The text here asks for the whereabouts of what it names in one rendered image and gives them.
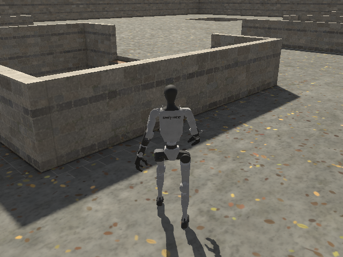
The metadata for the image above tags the left robot forearm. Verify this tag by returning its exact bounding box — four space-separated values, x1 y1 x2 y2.
137 130 150 157

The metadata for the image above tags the robot left foot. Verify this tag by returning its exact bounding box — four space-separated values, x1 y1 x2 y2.
156 196 164 206

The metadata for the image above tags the robot right upper arm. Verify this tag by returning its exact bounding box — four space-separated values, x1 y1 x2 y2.
182 108 198 135

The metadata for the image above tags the left robot hand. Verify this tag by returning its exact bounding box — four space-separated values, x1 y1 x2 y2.
135 156 147 172

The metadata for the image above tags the robot left upper arm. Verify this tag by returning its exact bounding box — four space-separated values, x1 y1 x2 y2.
145 108 160 139

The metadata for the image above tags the robot head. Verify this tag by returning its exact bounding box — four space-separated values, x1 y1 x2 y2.
162 85 180 111

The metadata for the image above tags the right robot hand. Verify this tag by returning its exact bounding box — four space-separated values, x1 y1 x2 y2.
188 136 200 146

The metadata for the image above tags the right robot forearm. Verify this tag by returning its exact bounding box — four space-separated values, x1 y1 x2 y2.
193 127 200 140

